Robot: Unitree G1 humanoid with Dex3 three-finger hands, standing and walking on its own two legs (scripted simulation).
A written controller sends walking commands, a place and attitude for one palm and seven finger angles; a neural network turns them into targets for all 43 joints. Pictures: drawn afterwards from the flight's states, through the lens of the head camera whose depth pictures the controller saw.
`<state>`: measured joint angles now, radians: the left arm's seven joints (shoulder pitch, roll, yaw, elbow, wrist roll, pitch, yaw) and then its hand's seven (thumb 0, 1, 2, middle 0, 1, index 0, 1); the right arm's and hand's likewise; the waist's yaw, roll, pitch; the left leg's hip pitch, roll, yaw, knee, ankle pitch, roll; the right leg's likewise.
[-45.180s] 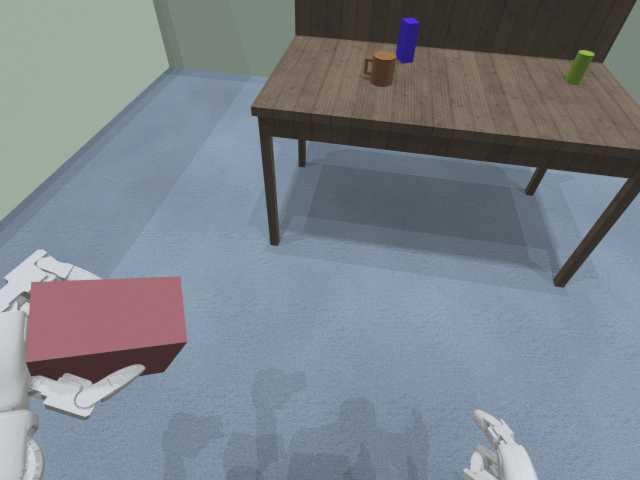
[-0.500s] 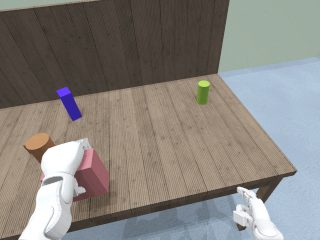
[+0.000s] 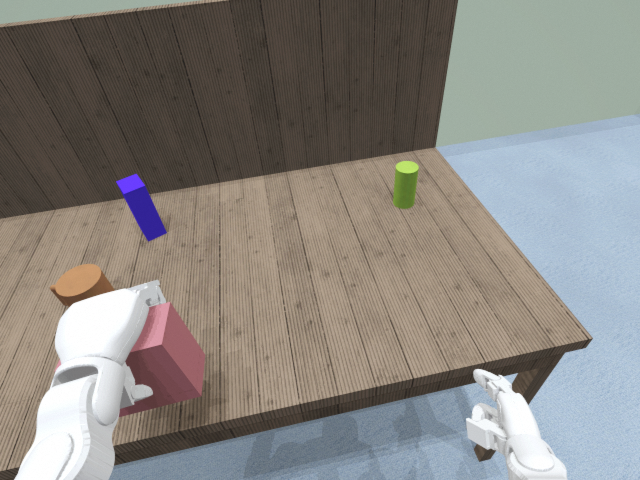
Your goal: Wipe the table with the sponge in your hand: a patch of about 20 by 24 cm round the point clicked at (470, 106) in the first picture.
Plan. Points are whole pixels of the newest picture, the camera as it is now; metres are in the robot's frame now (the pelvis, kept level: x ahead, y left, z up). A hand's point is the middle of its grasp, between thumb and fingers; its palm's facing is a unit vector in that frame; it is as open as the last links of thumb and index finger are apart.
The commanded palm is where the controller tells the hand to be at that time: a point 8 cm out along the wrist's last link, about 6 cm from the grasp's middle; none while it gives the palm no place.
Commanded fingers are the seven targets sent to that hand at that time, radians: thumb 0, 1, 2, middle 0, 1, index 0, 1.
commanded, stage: bring the sponge back beside the body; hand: left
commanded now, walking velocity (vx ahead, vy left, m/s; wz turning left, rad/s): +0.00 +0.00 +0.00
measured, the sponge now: (146, 370) +0.21 +0.27 +0.04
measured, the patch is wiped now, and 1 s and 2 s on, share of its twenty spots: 1.00 1.00 1.00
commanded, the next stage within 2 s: step back with the hand held close in 0.74 s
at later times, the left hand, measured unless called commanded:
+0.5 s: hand (97, 368) +0.17 +0.29 +0.10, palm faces +0.05 -0.12 -0.99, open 10.4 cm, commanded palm +0.15 +0.28 +0.17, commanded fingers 0.00 0.10 1.30 -1.20 -1.60 -1.20 -1.60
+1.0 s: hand (124, 347) +0.19 +0.26 +0.12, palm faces +0.29 -0.80 -0.53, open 10.4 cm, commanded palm +0.14 +0.29 +0.17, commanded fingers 0.00 0.10 1.30 -1.20 -1.60 -1.20 -1.60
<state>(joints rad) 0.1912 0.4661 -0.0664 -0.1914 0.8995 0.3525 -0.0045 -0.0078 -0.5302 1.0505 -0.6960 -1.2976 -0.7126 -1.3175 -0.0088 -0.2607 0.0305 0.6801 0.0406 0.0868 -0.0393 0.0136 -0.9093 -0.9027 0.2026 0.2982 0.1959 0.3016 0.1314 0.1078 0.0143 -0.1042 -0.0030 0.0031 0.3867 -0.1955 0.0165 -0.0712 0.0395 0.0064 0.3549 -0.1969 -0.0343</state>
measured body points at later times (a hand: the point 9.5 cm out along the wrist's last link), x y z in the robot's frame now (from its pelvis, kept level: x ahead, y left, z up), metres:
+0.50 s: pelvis -0.01 +0.00 +0.00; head -0.03 -0.04 +0.45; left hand +0.17 +0.29 +0.16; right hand +0.26 -0.18 -0.07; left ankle +0.02 +0.11 -0.75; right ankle +0.00 -0.10 -0.75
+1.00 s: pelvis -0.01 +0.00 -0.01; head -0.02 +0.00 +0.44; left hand +0.17 +0.30 +0.15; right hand +0.22 -0.19 -0.06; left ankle +0.02 +0.11 -0.75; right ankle +0.00 -0.10 -0.75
